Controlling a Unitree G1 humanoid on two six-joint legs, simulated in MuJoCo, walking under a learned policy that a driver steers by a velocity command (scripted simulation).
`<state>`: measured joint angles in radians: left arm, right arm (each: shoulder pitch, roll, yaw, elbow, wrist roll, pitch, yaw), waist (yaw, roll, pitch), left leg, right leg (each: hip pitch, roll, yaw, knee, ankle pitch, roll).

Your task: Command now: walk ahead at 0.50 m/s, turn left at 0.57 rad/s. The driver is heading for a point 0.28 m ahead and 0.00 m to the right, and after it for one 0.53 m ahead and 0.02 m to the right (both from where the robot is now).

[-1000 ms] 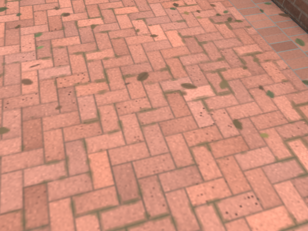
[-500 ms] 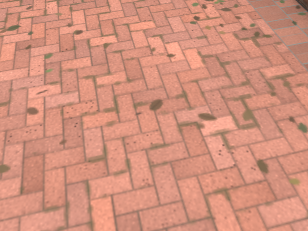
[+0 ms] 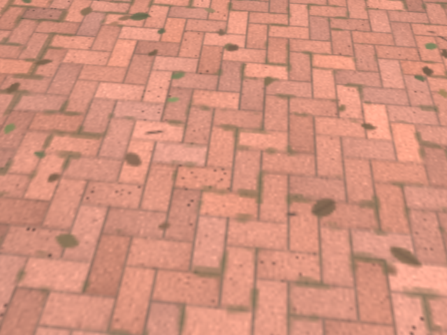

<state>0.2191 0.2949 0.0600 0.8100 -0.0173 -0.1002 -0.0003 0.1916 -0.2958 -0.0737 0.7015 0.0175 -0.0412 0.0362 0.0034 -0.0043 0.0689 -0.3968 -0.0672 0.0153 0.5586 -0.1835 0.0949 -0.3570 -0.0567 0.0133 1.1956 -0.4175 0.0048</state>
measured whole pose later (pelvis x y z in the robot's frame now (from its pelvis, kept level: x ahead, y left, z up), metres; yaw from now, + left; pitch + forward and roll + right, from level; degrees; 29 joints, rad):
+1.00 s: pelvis +0.27 -0.01 +0.00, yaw +11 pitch +0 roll +0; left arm 0.13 0.27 0.04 0.88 -0.01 0.01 0.00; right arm 0.23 -0.24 -0.05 0.80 -0.01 0.01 -0.06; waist 0.01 -0.01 0.03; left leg -0.21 0.01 -0.01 0.59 -0.37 -0.01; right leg -0.35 0.02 0.05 0.60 -0.24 -0.01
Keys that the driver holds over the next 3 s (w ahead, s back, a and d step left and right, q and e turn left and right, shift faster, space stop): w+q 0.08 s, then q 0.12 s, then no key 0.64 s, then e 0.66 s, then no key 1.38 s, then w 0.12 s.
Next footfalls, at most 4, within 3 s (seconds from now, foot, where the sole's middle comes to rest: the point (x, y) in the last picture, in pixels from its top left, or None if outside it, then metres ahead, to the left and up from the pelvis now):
0.34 right None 0.37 -0.11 -0.77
0.64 left None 0.25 0.12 -0.77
1.54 left None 0.34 0.11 -0.77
1.88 right None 0.27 -0.14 -0.77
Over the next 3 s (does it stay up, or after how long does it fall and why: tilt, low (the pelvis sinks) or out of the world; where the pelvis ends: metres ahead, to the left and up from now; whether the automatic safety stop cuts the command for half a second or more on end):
stays up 0.28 -0.02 0.00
